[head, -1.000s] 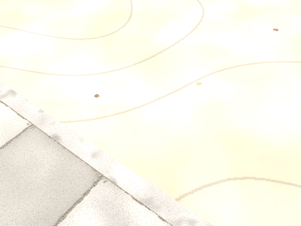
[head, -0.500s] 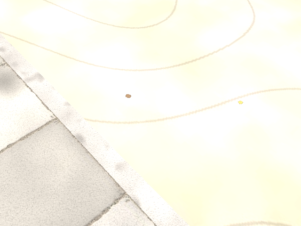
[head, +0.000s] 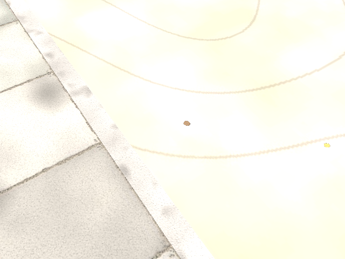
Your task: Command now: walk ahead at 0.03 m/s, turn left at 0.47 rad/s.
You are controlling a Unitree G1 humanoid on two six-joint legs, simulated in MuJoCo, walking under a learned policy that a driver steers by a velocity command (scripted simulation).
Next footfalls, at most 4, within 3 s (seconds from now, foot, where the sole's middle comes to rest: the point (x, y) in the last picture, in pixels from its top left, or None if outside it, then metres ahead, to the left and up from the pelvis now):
0.08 left None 0.05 0.13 -0.77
0.60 right None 0.11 -0.08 -0.77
1.08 left None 0.04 0.21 -0.77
1.50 right None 0.40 0.32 -0.77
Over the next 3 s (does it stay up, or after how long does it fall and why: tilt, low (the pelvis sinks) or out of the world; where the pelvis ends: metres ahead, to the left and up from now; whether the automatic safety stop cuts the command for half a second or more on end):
stays up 0.20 0.40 0.01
